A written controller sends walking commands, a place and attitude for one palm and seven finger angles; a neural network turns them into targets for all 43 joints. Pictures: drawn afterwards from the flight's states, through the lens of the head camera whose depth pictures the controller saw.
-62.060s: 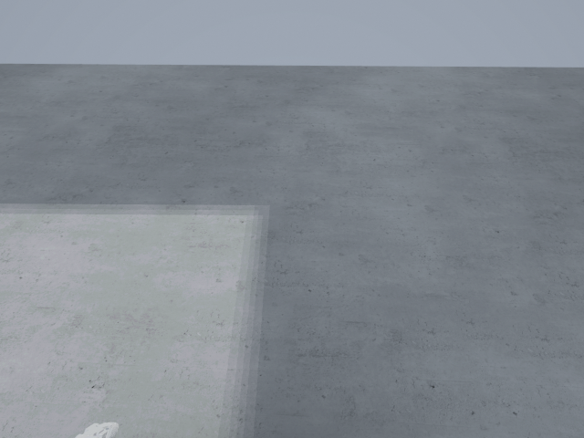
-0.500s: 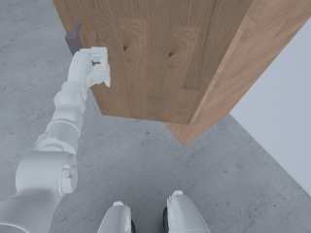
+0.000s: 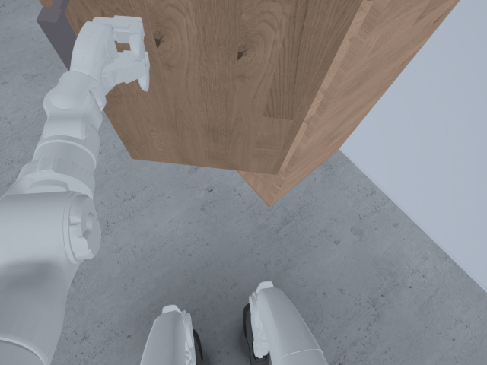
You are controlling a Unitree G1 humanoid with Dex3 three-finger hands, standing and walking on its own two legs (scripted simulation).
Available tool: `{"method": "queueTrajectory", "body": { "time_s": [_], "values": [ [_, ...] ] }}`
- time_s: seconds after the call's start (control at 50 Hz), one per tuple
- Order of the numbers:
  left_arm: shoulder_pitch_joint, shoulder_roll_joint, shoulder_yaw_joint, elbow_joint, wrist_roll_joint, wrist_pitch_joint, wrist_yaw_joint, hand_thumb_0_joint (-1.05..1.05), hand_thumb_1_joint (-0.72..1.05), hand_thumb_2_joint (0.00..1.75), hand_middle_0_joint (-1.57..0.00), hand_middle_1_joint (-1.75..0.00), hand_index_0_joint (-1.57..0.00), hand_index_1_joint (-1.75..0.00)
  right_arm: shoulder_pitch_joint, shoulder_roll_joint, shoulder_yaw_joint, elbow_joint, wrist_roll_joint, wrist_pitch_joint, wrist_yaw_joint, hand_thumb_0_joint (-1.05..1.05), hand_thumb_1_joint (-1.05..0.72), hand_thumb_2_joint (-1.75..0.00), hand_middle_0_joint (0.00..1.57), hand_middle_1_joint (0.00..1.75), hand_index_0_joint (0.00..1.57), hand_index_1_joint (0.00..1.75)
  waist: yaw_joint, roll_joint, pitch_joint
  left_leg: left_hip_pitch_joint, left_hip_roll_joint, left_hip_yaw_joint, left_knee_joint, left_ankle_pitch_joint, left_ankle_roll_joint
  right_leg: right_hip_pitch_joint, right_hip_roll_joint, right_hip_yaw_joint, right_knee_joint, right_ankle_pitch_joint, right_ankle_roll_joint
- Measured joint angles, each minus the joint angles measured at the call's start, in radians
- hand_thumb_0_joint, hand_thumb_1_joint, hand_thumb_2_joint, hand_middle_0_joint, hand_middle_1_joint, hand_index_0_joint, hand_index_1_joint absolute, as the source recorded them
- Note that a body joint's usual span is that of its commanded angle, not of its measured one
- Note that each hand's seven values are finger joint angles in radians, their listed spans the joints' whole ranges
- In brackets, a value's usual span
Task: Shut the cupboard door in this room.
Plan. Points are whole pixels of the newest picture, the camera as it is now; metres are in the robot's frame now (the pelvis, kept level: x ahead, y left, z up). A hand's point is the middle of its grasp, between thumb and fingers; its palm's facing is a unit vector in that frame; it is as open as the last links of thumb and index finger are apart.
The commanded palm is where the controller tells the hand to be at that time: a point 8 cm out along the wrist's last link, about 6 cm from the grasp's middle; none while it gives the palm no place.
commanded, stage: push the door shut along its arc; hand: left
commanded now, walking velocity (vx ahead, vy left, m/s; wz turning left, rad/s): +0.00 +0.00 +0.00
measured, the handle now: (80, 49) +0.59 +0.16 +0.08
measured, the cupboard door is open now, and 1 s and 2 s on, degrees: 45 30 30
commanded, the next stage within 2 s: pull the fist back off the door in 0.48 s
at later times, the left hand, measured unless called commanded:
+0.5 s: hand (161, 43) +0.59 +0.04 +0.09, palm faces -0.42 -0.90 -0.05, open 3.5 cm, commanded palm +0.61 +0.05 +0.09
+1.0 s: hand (182, 41) +0.60 +0.01 +0.08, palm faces +0.03 -1.00 -0.01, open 3.2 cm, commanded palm +0.55 +0.06 +0.09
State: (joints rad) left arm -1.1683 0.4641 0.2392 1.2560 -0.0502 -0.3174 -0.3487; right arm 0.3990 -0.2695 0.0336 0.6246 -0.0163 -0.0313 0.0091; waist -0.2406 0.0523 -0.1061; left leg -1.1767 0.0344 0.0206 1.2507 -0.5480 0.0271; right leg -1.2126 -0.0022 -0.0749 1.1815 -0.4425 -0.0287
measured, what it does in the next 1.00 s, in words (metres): stands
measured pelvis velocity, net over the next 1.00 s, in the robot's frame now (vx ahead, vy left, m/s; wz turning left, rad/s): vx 0.02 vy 0.00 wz -0.01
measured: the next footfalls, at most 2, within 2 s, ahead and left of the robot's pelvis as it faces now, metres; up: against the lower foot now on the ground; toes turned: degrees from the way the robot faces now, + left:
none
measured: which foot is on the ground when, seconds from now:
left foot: down 0.00-1.00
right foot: down 0.00-1.00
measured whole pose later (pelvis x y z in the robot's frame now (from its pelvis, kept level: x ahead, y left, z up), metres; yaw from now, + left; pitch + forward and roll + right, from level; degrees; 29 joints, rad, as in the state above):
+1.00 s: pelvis +0.02 +0.00 +0.01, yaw +0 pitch +30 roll -1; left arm -1.20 0.26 0.32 1.28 0.09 -0.38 0.24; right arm 0.47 -0.22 0.01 0.63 -0.11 -0.01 0.12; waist -0.27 0.08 -0.13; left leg -1.15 0.04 0.03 1.18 -0.55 0.02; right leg -1.20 0.01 -0.06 1.13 -0.45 -0.03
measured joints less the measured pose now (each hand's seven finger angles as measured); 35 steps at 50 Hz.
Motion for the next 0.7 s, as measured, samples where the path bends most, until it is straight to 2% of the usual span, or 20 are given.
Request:
{"method": "queueTrajectory", "body": {
  "time_s": [0.24,0.6,0.62,0.64,0.7],
  "values": [
    [-0.116,0.017,-0.056,0.043,0.006,0.057,-0.010,0.02,0.95,0.96,-1.30,-1.50,-1.30,-1.50,-0.007,-0.005,-0.004,0.031,-0.017,-0.028,-0.006,0.00,-0.90,-0.90,0.20,0.30,0.20,0.30,-0.020,0.002,-0.003,-0.061,-0.003,-0.019,0.036,-0.008,0.000,-0.048,-0.004,-0.018,0.023,-0.007,-0.001],
    [-0.292,0.066,-0.085,0.112,0.053,0.117,-0.009,0.03,1.03,1.01,-1.30,-1.50,-1.30,-1.50,0.011,0.013,0.007,0.064,-0.042,-0.053,-0.004,0.00,-0.90,-0.89,0.21,0.30,0.20,0.30,-0.077,0.011,-0.002,-0.161,0.002,-0.026,0.099,-0.030,0.003,-0.143,-0.001,-0.024,0.074,-0.021,0.000],
    [-0.296,0.056,-0.052,0.113,0.051,0.125,0.016,0.04,1.01,1.00,-1.30,-1.50,-1.30,-1.50,0.019,0.013,0.006,0.059,-0.048,-0.053,-0.003,0.00,-0.90,-0.89,0.21,0.30,0.20,0.30,-0.076,0.016,-0.005,-0.168,0.003,-0.027,0.102,-0.031,0.003,-0.150,0.000,-0.025,0.075,-0.021,0.000],
    [-0.296,0.037,-0.015,0.112,0.044,0.129,0.077,0.04,1.00,1.00,-1.30,-1.50,-1.30,-1.50,0.030,0.012,0.006,0.050,-0.055,-0.054,0.002,0.00,-0.90,-0.89,0.20,0.30,0.20,0.30,-0.073,0.022,-0.010,-0.175,0.004,-0.028,0.103,-0.032,0.002,-0.156,0.001,-0.026,0.074,-0.021,0.000],
    [-0.276,-0.026,0.079,0.094,0.044,0.112,0.315,0.04,0.95,0.97,-1.30,-1.50,-1.30,-1.50,0.055,0.019,0.005,0.025,-0.085,-0.052,0.039,0.00,-0.90,-0.90,0.20,0.30,0.20,0.30,-0.068,0.025,-0.018,-0.176,0.005,-0.021,0.094,-0.032,0.000,-0.162,0.003,-0.018,0.069,-0.020,0.003]
  ]
}}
